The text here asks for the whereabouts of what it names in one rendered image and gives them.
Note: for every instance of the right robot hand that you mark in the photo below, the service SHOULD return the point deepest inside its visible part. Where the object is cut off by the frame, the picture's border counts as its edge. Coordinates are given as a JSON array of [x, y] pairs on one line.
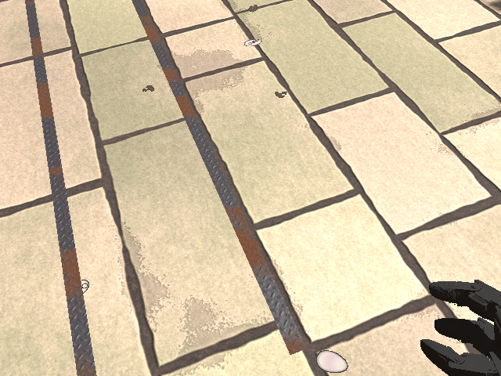
[[483, 300]]

